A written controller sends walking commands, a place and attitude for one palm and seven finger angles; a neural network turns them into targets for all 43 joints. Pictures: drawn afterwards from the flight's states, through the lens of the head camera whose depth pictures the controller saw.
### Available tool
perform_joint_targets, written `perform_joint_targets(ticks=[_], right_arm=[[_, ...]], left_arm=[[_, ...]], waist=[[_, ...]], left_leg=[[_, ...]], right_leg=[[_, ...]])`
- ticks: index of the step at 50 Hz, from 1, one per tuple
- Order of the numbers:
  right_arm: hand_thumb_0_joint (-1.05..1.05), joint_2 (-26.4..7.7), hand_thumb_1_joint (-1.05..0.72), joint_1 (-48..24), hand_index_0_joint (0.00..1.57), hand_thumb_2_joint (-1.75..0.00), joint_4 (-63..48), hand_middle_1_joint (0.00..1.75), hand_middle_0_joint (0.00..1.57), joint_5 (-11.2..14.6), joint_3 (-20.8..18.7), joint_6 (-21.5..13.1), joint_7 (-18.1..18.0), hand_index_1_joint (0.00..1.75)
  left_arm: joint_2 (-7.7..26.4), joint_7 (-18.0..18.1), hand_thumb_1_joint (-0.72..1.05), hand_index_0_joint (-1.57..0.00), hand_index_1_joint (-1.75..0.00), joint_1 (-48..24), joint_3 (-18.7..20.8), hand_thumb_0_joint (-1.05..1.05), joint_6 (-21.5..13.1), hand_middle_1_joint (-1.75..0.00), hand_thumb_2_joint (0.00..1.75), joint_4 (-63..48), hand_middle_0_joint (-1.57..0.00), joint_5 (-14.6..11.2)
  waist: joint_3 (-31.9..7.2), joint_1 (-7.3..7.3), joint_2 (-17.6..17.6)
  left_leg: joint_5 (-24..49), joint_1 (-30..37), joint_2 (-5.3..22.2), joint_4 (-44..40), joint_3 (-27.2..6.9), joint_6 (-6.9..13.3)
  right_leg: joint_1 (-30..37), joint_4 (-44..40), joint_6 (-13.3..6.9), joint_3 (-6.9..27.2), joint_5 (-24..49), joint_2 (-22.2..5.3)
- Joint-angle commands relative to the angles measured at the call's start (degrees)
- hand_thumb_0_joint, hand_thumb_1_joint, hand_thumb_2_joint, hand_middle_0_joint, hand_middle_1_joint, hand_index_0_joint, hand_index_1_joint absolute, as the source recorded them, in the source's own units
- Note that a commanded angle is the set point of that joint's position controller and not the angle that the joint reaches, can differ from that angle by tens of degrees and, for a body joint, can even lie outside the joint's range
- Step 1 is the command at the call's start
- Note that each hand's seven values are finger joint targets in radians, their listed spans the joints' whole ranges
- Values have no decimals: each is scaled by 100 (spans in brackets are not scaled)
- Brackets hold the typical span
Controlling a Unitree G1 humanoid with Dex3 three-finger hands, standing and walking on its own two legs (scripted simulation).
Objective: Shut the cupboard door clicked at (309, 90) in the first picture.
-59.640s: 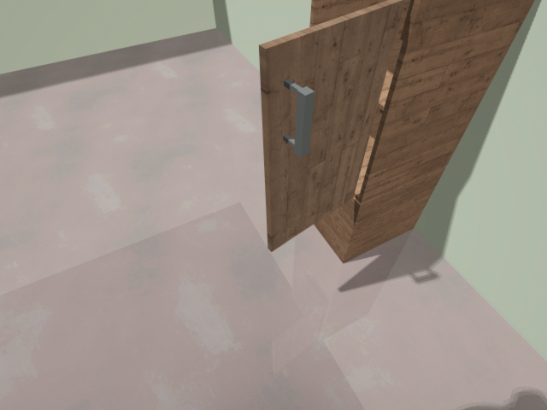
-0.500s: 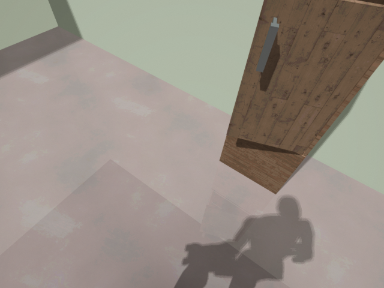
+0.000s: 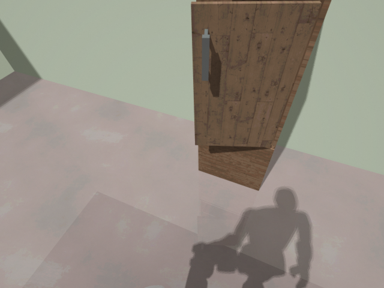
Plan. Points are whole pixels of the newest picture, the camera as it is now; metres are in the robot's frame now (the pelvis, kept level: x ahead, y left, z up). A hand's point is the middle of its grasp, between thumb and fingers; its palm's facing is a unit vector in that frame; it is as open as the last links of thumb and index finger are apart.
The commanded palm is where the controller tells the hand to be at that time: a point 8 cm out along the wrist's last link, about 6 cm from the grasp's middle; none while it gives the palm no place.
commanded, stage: take the last steps up to it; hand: left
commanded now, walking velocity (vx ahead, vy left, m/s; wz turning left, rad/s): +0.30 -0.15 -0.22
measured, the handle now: (205, 55) +0.73 -0.01 +0.11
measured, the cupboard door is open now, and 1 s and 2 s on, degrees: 20 20 20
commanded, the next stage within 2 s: come to a stop and stand still in 0.60 s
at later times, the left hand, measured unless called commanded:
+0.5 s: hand (138, 251) +0.24 +0.16 -0.17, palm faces -0.13 -0.98 -0.16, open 7.4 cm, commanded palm none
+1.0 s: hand (186, 207) +0.36 +0.04 -0.16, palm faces -0.07 -0.97 -0.24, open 7.3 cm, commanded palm none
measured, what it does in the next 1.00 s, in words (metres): walks ahead: left foot, then right foot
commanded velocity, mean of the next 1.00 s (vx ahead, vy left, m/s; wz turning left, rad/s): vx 0.06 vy -0.02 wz -0.07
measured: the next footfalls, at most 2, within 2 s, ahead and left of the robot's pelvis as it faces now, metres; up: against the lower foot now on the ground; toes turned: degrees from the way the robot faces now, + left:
left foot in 0.20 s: +0.13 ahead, +0.12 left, +0.00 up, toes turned +6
right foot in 0.66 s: +0.33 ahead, -0.23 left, +0.00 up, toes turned -13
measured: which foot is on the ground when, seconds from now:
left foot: up 0.00-0.18, down 0.20-0.66, up 0.68-1.00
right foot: down 0.00-0.20, up 0.22-0.64, down 0.66-1.00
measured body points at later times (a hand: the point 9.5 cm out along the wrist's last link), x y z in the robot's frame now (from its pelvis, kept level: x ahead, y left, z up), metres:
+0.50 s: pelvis +0.14 -0.02 +0.01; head +0.18 +0.00 +0.45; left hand +0.25 +0.21 -0.15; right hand +0.07 -0.25 -0.13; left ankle +0.09 +0.11 -0.74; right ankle +0.19 -0.20 -0.66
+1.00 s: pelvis +0.28 -0.13 +0.00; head +0.32 -0.15 +0.45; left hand +0.37 +0.09 -0.14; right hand +0.35 -0.39 -0.15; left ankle +0.29 -0.01 -0.68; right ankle +0.29 -0.22 -0.74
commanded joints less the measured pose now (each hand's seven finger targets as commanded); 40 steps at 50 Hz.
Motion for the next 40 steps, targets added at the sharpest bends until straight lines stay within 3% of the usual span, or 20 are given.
perform_joint_targets(ticks=[1,6,8,9,10,11,12,13,15,19,24,28,29,31,32,33,34,35,37,40], right_arm=[[0,-322,-90,-328,20,-90,-607,30,20,-49,-119,-282,54,30],[0,-249,-90,-345,20,-90,-668,30,20,-18,-105,-429,-2,30],[0,-328,-90,352,20,-90,-432,30,20,-25,-125,-528,-70,30],[0,-606,-90,925,20,-90,-224,30,20,-56,-163,-598,-122,30],[0,-1254,-90,1518,20,-90,-72,30,20,-164,-298,-654,-179,30],[0,-1497,-90,1781,20,-90,-61,30,20,-149,-304,-607,-249,30],[0,-1379,-90,1425,20,-90,-156,30,20,-116,-258,-563,-240,30],[0,-1131,-90,1155,20,-90,-255,30,20,-112,-185,-589,-256,30],[0,-743,-90,639,20,-90,-332,30,20,-92,-67,-628,-266,30],[0,-658,-90,776,20,-90,-180,30,20,-58,-50,-712,-271,30],[0,-572,-90,924,20,-90,-37,30,20,-63,-93,-649,-191,30],[0,-691,-90,889,20,-90,44,30,20,-78,-178,-576,-158,30],[0,-766,-90,823,20,-90,53,30,20,-66,-194,-566,-162,30],[0,-786,-90,635,20,-90,54,30,20,-5,-214,-543,-127,30],[0,-539,-90,746,20,-90,67,30,20,63,-172,-551,-67,30],[0,14,-90,956,20,-90,-65,30,20,134,-62,-509,-45,30],[0,-107,-90,725,20,-90,-136,30,20,147,-43,-434,-81,30],[0,-8,-90,598,20,-90,-93,30,20,142,-50,-419,-64,30],[0,-62,-90,552,20,-90,26,30,20,84,-11,-398,-95,30],[0,236,-90,783,20,-90,207,30,20,111,111,-241,-123,30]], left_arm=[[993,93,90,-20,-30,25,229,0,-220,-30,90,-192,-20,-16],[1111,34,90,-20,-30,168,271,0,-212,-30,90,-23,-20,21],[1054,14,90,-20,-30,12,281,0,-179,-30,90,14,-20,-18],[855,-15,90,-20,-30,36,242,0,-170,-30,90,-10,-20,-61],[451,-77,90,-20,-30,309,162,0,-153,-30,90,-80,-20,-110],[586,-94,90,-20,-30,98,133,0,-158,-30,90,-274,-20,-45],[801,-116,90,-20,-30,-106,200,0,-122,-30,90,-273,-20,46],[756,-138,90,-20,-30,-263,209,0,-103,-30,90,-257,-20,86],[660,-218,90,-20,-30,-214,262,0,-51,-30,90,-166,-20,95],[373,-264,90,-20,-30,-34,179,0,44,-30,90,-69,-20,28],[301,-265,90,-20,-30,-672,83,0,34,-30,90,-274,-20,5],[458,-230,90,-20,-30,-784,111,0,-50,-30,90,-266,-20,-27],[490,-216,90,-20,-30,-592,126,0,-89,-30,90,-204,-20,-23],[795,-158,90,-20,-30,698,213,0,-216,-30,90,213,-20,-9],[1228,-88,90,-20,-30,1419,336,0,-304,-30,90,458,-20,32],[1718,7,90,-20,-30,1726,425,0,-327,-30,90,590,-20,0],[1683,69,90,-20,-30,1464,374,0,-299,-30,90,518,-20,-84],[1393,112,90,-20,-30,901,325,0,-305,-30,90,428,-20,-59],[887,176,90,-20,-30,143,126,0,-326,-30,90,218,-20,-79],[690,262,90,-20,-30,-272,26,0,-355,-30,90,98,-20,-24]], waist=[[285,-23,-1036],[224,-3,-1049],[-37,-314,-748],[-360,-527,-54],[-708,-670,1580],[-674,-730,1548],[-202,-563,750],[155,-439,839],[659,-145,630],[337,7,417],[631,-100,689],[578,-137,690],[380,-27,628],[-374,538,144],[-947,847,-826],[-1388,780,-2433],[-1146,693,-1907],[-761,478,-1767],[-483,131,-1250],[-700,-196,-602]], left_leg=[[568,-668,91,-157,-61,-123],[592,161,-63,-1793,129,-67],[1246,1337,-186,-2854,286,-83],[1344,2385,15,-3318,-20,-47],[724,3431,1635,-3965,-2303,453],[341,3398,2573,-4518,-3573,938],[-208,2698,2541,-4664,-3202,1031],[-15,2160,2335,-4776,-3031,904],[765,1512,1914,-4831,-1855,634],[2540,1935,1446,-4567,-376,663],[2699,1844,1358,-4581,191,696],[3020,1795,1474,-4282,208,689],[3406,1837,1507,-4049,235,648],[3776,1671,1100,-2551,580,361],[2520,745,590,-1074,812,195],[-1035,-310,-341,574,535,86],[-1178,-435,-168,1325,-174,228],[-604,-647,23,1611,-312,228],[-26,-272,196,1408,-536,108],[150,577,66,23,-494,10]], right_leg=[[-72,-1461,-927,1099,77,-1170],[-130,-1138,-1016,1245,316,-1169],[-466,-425,-799,1044,261,-906],[-910,596,-590,769,476,-541],[-2230,2341,-179,195,-640,154],[-2877,3631,-102,311,-1548,211],[-2996,4130,-130,633,-1213,-183],[-3107,4476,-67,611,-708,-321],[-2949,4489,61,581,-1,-494],[-2887,3961,227,302,552,-454],[-2709,2381,250,-53,1035,-616],[-1825,1302,100,-325,789,-419],[-1410,1089,41,-373,778,-345],[283,356,-58,-515,1097,-85],[1578,38,-288,328,1198,-824],[2152,-478,-809,2141,2097,-2090],[1486,-937,-998,2319,1826,-2258],[1051,-1037,-958,2008,1643,-2049],[165,-778,-843,1361,3180,-1906],[-367,-613,-720,499,4723,-1749]])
